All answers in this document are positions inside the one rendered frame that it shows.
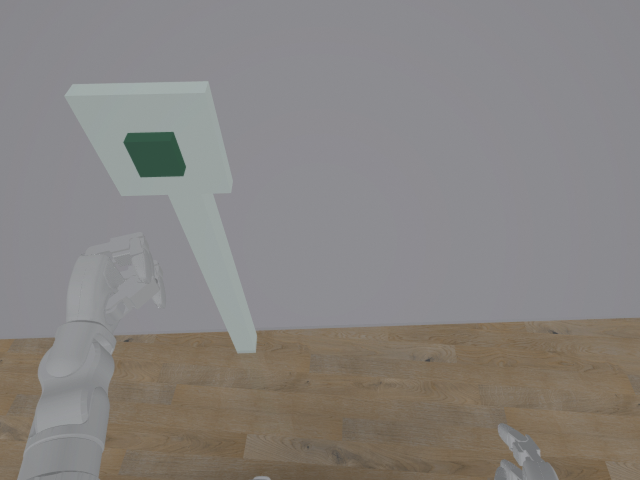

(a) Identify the left robot forearm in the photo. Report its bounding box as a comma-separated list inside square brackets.
[17, 320, 116, 480]

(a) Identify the right robot hand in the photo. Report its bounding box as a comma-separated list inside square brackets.
[494, 423, 559, 480]

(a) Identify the left robot hand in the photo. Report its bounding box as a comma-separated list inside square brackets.
[66, 232, 166, 334]

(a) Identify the button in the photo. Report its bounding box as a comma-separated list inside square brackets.
[123, 132, 186, 177]

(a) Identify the panel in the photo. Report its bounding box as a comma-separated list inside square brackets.
[64, 81, 257, 353]

